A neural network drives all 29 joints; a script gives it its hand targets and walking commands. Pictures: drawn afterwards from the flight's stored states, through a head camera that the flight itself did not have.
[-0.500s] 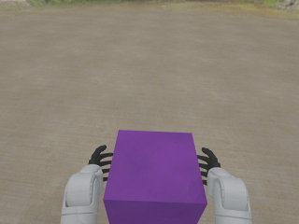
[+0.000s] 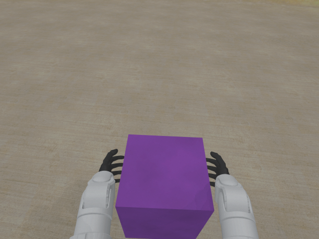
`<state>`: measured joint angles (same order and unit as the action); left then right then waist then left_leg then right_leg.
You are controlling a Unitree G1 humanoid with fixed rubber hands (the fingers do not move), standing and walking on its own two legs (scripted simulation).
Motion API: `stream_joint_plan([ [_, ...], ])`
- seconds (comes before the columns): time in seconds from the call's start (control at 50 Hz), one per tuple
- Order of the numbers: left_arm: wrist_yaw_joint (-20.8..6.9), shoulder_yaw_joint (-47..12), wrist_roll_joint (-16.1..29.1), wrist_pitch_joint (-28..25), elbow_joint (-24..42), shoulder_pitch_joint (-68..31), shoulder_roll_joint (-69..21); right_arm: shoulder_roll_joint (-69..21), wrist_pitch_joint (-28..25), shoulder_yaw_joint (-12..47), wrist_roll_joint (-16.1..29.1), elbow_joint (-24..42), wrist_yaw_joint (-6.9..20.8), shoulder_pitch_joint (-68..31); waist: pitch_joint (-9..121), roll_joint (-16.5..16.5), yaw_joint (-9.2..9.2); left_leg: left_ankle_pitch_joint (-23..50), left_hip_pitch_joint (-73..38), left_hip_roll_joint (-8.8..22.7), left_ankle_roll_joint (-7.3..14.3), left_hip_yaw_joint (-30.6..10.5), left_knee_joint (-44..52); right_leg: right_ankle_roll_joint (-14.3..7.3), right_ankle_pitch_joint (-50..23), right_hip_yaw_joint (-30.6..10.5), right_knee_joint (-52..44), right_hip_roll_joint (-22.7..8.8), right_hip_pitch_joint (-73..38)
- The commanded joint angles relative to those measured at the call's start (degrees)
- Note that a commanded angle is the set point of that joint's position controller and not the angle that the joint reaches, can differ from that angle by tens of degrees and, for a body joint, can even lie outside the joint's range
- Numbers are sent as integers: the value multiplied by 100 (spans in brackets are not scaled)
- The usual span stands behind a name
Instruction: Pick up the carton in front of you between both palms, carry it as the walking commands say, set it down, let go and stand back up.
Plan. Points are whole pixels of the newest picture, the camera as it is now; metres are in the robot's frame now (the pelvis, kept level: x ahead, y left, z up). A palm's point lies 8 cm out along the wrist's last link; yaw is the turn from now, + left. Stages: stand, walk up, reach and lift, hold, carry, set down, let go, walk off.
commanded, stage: carry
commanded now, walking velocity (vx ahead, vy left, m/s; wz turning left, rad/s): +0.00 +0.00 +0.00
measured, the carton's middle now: (162, 189) +0.32 +0.00 -0.05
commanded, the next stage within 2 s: hold in 0.50 s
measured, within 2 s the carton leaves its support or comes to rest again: neither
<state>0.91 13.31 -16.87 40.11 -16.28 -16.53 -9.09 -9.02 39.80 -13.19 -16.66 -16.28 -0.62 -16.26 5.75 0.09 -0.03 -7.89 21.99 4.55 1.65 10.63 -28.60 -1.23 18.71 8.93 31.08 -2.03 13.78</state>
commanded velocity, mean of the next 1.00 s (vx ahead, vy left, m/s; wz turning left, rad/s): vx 0.00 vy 0.00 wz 0.00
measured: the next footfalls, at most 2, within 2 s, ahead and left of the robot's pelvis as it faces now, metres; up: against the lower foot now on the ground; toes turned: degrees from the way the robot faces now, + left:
none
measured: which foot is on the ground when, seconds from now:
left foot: down 0.00-1.00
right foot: down 0.00-1.00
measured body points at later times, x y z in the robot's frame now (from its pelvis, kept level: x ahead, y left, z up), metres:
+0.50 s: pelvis +0.01 -0.01 +0.00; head -0.02 -0.01 +0.45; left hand +0.31 +0.14 +0.04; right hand +0.31 -0.16 +0.04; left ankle +0.08 +0.11 -0.73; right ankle -0.02 -0.10 -0.73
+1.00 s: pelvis +0.00 +0.02 +0.01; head -0.04 +0.04 +0.46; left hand +0.32 +0.13 +0.04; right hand +0.28 -0.17 +0.05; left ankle +0.08 +0.13 -0.73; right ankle -0.02 -0.10 -0.73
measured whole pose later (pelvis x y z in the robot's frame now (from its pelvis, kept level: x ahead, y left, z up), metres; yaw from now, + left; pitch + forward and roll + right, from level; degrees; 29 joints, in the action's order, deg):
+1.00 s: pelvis +0.00 +0.02 +0.01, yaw -8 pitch -8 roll +0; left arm 0.8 13.4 -18.0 41.4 -15.7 -16.8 -9.2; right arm -9.3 38.8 -15.0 -16.5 -19.0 0.0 -17.4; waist -2.0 2.4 0.0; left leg -7.1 6.9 -0.3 0.4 0.8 -21.5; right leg -0.1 14.6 -2.8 23.7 0.5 1.7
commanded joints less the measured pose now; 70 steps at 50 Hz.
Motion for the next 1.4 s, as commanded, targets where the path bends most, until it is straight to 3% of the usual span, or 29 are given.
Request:
stream_joint_plan([
  [0.0,-1344,-3012,1462,-391,250,-2753,-5324,-5294,-375,2981,1423,251,1320,-2720,1449,-38,-22,500,-1136,557,-39,-756,284,-65,-585,-693,-643,-675,106],
  [0.12,-1308,-3373,1677,-79,701,-2382,-5236,-5240,-44,3326,1643,656,1291,-2389,1559,-41,-17,937,-1158,570,-21,-727,160,-56,-974,-657,-508,-681,-19],
  [0.48,-1317,-3344,1695,0,745,-2424,-5165,-5187,40,3299,1632,715,1274,-2398,1394,10,-3,797,-1088,541,-67,-673,137,-69,-1104,-661,-574,-703,28],
  [0.5,-1360,-3263,1757,9,922,-1990,-5349,-5431,-16,3163,1623,438,1334,-2019,698,595,84,1584,-2834,-976,5,-1386,227,-52,-2414,-1579,-1187,370,298],
  [0.52,-1343,-3286,1718,-69,1044,-2101,-5167,-5226,-157,3126,1477,547,1278,-2065,925,502,-61,1460,-3160,-923,-18,-1516,277,-65,-2463,-1667,-1181,249,90],
  [0.56,-1361,-3349,1672,-95,1000,-2306,-5190,-5267,-239,3067,1408,548,1252,-2173,827,335,-114,1677,-3247,-966,-46,-1523,321,-41,-2425,-1681,-1242,341,94],
  [0.6,-1406,-3326,1646,-128,1092,-2321,-5077,-5124,-289,2915,1304,455,1206,-2032,726,274,-116,1592,-2622,-1029,-153,-1532,434,-56,-2489,-1615,-1238,441,-680],
  [0.62,-1378,-3386,1684,-141,992,-2316,-5137,-5185,-302,3003,1380,472,1220,-2163,821,223,-155,1505,-2976,-1047,-155,-1502,451,-3,-2518,-1621,-1272,412,-478],
  [0.66,-1396,-3315,1600,-157,958,-2400,-5090,-5143,-313,2968,1397,401,1237,-2262,681,205,-16,1101,-2558,-1080,-205,-1450,566,23,-2078,-1545,-1313,453,-773],
  [0.76,-1346,-3088,1407,-150,512,-2322,-5259,-5281,-287,3095,1577,244,1426,-2682,585,97,162,787,-2893,-1035,-140,-1428,653,75,-1543,-1555,-1373,464,-323],
  [1.06,-1573,-3008,1454,-96,144,-2913,-5511,-5395,-304,2582,1375,-284,1570,-2986,499,-21,-45,200,-3407,-805,-231,-1541,807,-129,-402,-1449,-1488,568,367],
  [1.28,-1589,-2905,1413,-74,7,-3019,-5513,-5373,-288,2476,1332,-323,1619,-3161,558,-122,-12,176,-3420,-694,-239,-1639,921,-124,-409,-1419,-1416,637,282],
  [1.38,-1590,-2392,1166,-229,-535,-3545,-5400,-5338,-437,2035,1061,-817,1619,-3732,284,-57,31,-339,-3160,-711,-213,-1600,850,-121,-44,-1404,-1312,622,543],
])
